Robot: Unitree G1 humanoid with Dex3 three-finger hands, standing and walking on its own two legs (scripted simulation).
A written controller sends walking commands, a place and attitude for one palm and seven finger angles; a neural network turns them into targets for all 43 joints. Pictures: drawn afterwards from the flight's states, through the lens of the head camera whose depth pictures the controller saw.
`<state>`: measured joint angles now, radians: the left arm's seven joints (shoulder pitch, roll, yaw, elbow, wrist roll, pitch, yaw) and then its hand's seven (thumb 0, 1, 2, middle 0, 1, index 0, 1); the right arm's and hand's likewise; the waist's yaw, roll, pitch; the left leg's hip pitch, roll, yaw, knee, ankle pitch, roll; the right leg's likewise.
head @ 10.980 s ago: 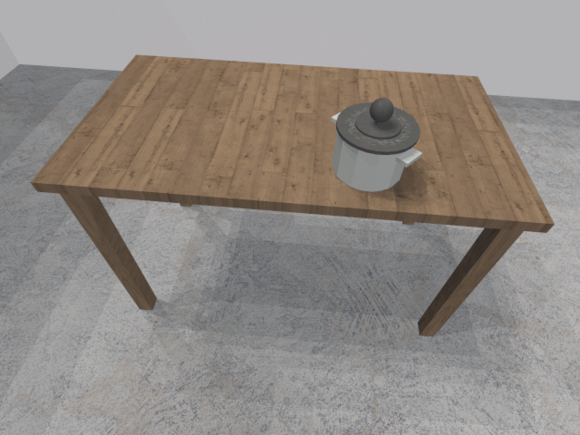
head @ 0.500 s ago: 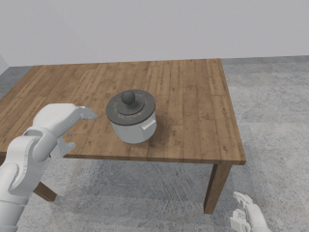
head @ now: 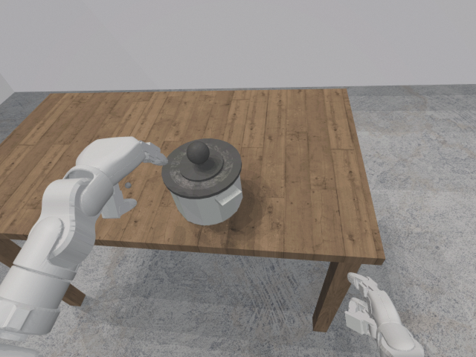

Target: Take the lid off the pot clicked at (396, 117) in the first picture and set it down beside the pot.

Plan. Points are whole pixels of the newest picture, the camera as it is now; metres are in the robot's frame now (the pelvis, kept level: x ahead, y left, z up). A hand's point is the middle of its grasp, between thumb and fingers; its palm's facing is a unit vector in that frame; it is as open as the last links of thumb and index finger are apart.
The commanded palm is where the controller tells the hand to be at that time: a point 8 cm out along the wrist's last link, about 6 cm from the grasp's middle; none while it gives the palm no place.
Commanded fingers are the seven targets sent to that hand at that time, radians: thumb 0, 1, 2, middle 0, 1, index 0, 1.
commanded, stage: move the open hand above the knob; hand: left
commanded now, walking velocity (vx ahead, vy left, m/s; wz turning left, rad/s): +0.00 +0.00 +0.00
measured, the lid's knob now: (198, 152) +0.48 +0.15 +0.07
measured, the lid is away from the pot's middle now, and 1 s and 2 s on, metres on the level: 0.00 0.00 0.00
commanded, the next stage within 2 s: none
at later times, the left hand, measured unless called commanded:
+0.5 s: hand (155, 158) +0.38 +0.18 +0.15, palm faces -0.18 -0.07 -0.98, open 10.3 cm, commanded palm +0.36 +0.18 +0.21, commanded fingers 0.00 -0.34 1.46 -0.82 -0.08 -0.82 -0.08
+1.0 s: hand (183, 141) +0.44 +0.15 +0.14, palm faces -0.25 -0.04 -0.97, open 10.3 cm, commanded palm +0.42 +0.16 +0.21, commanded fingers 0.00 -0.34 1.46 -0.82 -0.08 -0.82 -0.08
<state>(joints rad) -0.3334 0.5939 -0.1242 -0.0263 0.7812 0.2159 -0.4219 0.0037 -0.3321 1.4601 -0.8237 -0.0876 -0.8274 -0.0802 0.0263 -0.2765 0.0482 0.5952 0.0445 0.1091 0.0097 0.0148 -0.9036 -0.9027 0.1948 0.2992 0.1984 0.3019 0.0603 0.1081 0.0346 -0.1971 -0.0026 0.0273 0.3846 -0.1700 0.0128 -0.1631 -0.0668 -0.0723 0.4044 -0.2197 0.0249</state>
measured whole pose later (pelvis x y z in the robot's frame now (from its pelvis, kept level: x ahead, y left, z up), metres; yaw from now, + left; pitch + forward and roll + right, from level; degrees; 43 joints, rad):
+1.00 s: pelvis +0.02 -0.01 +0.00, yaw -1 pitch +2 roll +1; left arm -0.74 0.50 -0.28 0.39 0.83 0.27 -0.39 0.00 -0.33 1.46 -0.82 -0.09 -0.83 -0.08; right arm 0.08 -0.28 0.05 0.65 0.08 0.14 0.00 0.01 -0.91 -0.90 0.19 0.30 0.20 0.30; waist -0.01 0.09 0.01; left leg -0.25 0.00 0.04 0.43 -0.21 0.00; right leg -0.24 -0.06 -0.06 0.47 -0.27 0.02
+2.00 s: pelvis +0.02 +0.00 +0.00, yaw -1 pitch +4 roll +1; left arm -0.82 0.44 -0.29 0.48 0.85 0.29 -0.36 0.00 -0.33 1.46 -0.82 -0.09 -0.83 -0.08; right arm 0.08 -0.27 0.04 0.65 0.09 0.16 0.01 0.01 -0.91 -0.90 0.19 0.30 0.20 0.30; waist -0.01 0.08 -0.02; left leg -0.28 0.00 0.04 0.43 -0.22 0.01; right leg -0.26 -0.07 -0.05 0.47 -0.27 0.02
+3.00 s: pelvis +0.02 +0.00 +0.00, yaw -2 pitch +5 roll +1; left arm -0.76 0.41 -0.30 0.59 0.86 0.26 -0.30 0.00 -0.33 1.46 -0.82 -0.09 -0.83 -0.08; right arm 0.11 -0.27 0.04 0.66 0.08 0.17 0.00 0.01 -0.91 -0.90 0.19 0.30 0.20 0.30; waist -0.02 0.07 -0.02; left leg -0.30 0.01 0.05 0.44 -0.23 0.01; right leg -0.28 -0.06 -0.04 0.46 -0.27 0.02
